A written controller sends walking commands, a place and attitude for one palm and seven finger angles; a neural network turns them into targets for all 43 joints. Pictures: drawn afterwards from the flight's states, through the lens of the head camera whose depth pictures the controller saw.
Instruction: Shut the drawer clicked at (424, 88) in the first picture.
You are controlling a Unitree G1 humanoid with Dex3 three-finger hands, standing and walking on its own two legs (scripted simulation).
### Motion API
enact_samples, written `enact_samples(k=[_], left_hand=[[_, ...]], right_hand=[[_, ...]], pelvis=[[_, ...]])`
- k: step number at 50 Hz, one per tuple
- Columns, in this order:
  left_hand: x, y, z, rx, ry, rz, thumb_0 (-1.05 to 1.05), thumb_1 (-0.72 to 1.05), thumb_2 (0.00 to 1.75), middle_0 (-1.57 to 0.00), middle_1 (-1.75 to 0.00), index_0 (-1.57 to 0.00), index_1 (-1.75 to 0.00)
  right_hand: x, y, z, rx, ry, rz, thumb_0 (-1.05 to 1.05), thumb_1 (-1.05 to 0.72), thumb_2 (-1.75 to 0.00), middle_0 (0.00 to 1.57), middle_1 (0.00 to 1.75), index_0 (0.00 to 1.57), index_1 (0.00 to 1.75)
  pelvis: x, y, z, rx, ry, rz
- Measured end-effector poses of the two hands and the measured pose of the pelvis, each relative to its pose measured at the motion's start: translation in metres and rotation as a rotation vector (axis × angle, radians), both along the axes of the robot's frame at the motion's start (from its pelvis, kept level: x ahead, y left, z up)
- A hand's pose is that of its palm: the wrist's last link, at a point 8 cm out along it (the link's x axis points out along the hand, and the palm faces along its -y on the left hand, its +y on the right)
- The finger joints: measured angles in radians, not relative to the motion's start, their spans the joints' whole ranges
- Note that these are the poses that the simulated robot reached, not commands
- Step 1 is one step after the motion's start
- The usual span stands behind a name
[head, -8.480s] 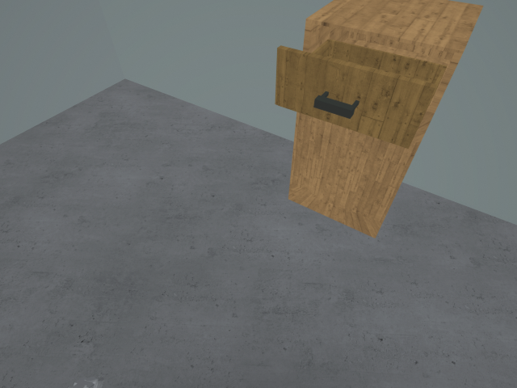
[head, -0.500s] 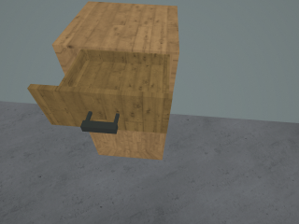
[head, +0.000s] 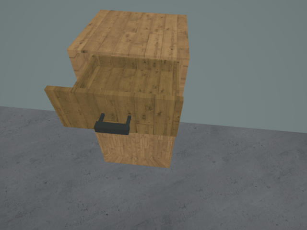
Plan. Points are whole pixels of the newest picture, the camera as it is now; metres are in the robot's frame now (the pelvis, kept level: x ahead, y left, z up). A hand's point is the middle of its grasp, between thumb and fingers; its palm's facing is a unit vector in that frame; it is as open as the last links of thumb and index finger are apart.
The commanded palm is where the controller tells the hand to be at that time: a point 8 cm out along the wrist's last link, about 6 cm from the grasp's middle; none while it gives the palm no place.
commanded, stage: come to a stop and stand still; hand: left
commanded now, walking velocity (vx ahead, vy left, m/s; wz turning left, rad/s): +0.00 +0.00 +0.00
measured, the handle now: (113, 122) +0.43 +0.16 +0.01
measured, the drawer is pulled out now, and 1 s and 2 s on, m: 0.23 0.23 0.23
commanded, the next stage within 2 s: look again from close up in 0.28 s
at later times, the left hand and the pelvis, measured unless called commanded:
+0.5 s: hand out of the picture -0.02 +0.14 -0.18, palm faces +0.03 -0.99 -0.13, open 7.3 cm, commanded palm none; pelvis +0.00 -0.01 +0.00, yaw +0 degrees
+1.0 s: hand out of the picture -0.02 +0.14 -0.18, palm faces +0.03 -0.99 -0.15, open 7.3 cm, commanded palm none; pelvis +0.00 -0.01 +0.00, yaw -1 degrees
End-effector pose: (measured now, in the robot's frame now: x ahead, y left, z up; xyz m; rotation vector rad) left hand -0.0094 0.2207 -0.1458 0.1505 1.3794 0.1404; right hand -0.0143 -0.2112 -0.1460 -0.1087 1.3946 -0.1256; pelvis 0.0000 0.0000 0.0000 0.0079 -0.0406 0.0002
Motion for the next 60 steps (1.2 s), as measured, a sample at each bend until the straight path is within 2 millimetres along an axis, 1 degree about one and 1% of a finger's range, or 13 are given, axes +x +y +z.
enact_samples(k=[5,9,19,25,33,44,51,55,60], left_hand=[[-0.012,-0.008,-0.001,-0.017,0.036,0.011,0.0,0.91,0.9,-0.2,-0.3,-0.2,-0.3],[-0.017,-0.015,-0.003,-0.033,0.051,0.018,0.0,0.91,0.9,-0.2,-0.3,-0.2,-0.3],[-0.015,-0.027,-0.005,-0.055,0.042,0.022,0.0,0.91,0.9,-0.2,-0.3,-0.2,-0.3],[-0.011,-0.029,-0.005,-0.055,0.025,0.02,0.0,0.91,0.9,-0.2,-0.3,-0.2,-0.3],[-0.009,-0.027,-0.004,-0.046,0.017,0.017,0.0,0.91,0.9,-0.2,-0.3,-0.2,-0.3],[-0.013,-0.027,-0.002,-0.041,0.033,0.021,0.0,0.91,0.9,-0.2,-0.3,-0.2,-0.3],[-0.016,-0.03,-0.003,-0.046,0.038,0.025,0.0,0.91,0.9,-0.2,-0.3,-0.2,-0.3],[-0.017,-0.032,-0.005,-0.052,0.047,0.026,0.0,0.91,0.9,-0.2,-0.3,-0.2,-0.3],[-0.015,-0.034,-0.008,-0.056,0.063,0.038,0.0,0.91,0.9,-0.2,-0.3,-0.2,-0.3]], right_hand=[[-0.009,0.004,0.0,0.008,0.03,-0.012,0.01,-0.91,-0.9,0.2,0.3,0.2,0.3],[-0.011,0.006,0.0,0.009,0.04,-0.017,0.0,-0.91,-0.9,0.2,0.3,0.2,0.3],[-0.005,0.006,0.0,0.009,0.027,-0.023,0.0,-0.91,-0.9,0.2,0.3,0.19,0.3],[-0.004,0.005,0.0,0.008,0.02,-0.026,0.01,-0.91,-0.9,0.2,0.3,0.19,0.3],[-0.007,0.006,0.0,0.013,0.023,-0.034,0.0,-0.91,-0.9,0.19,0.3,0.19,0.3],[-0.015,0.008,0.0,0.024,0.049,-0.039,0.0,-0.91,-0.9,0.19,0.3,0.19,0.3],[-0.016,0.008,0.0,0.024,0.055,-0.041,0.0,-0.91,-0.9,0.19,0.3,0.19,0.3],[-0.017,0.007,-0.002,0.024,0.062,-0.047,0.0,-0.91,-0.9,0.19,0.3,0.19,0.3],[-0.017,0.003,-0.003,0.019,0.086,-0.059,0.0,-0.91,-0.9,0.19,0.3,0.19,0.3]], pelvis=[[0.001,-0.001,0.0,0.0,0.0,-0.002],[0.001,-0.002,0.001,-0.001,-0.002,-0.002],[0.002,-0.004,0.001,-0.002,-0.004,-0.006],[0.002,-0.006,0.001,-0.002,-0.005,-0.008],[0.002,-0.007,0.001,-0.002,-0.005,-0.011],[0.002,-0.009,0.002,-0.001,0.002,-0.012],[0.004,-0.009,0.002,-0.001,-0.001,-0.012],[0.008,-0.011,0.0,0.0,0.0,-0.014],[0.02,-0.014,-0.003,0.0,0.01,-0.014]])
